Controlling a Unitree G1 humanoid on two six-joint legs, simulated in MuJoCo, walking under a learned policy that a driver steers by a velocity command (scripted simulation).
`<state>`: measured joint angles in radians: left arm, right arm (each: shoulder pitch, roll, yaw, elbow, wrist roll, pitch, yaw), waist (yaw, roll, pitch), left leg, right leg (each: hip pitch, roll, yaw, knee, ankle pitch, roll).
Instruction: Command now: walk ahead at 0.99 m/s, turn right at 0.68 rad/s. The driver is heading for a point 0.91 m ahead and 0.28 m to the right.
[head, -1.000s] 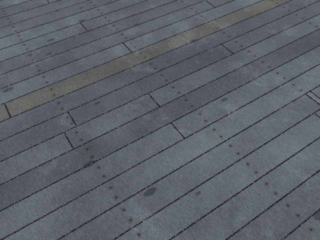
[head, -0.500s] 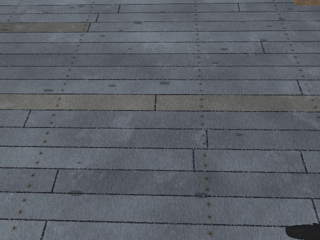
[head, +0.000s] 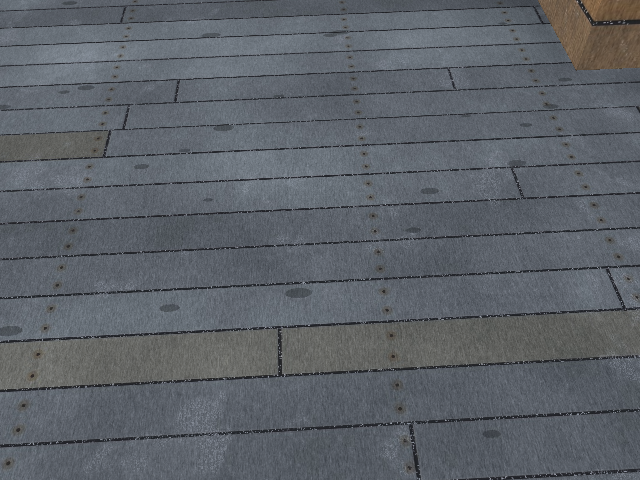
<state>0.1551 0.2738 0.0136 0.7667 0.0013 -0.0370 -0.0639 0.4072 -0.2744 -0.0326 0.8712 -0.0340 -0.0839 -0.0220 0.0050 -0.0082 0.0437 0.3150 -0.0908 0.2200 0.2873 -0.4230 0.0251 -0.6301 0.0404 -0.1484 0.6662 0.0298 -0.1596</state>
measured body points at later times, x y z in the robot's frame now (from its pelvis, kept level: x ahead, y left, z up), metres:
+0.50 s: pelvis +0.42 +0.01 +0.01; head +0.46 -0.04 +0.45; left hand +0.61 +0.25 -0.10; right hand +0.53 -0.31 -0.06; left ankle +0.60 +0.04 -0.71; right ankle +0.23 -0.03 -0.59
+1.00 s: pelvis +0.49 -0.06 +0.03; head +0.49 -0.10 +0.48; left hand +0.81 -0.05 -0.03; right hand +0.34 -0.33 -0.10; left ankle +0.59 +0.05 -0.65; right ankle +0.43 -0.14 -0.70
